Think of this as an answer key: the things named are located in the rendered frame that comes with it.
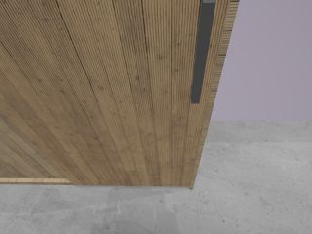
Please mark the wardrobe door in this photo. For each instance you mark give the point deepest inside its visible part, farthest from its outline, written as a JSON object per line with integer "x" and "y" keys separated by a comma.
{"x": 103, "y": 87}
{"x": 20, "y": 157}

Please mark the handle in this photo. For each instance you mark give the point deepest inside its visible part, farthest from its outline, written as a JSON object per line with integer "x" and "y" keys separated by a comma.
{"x": 203, "y": 40}

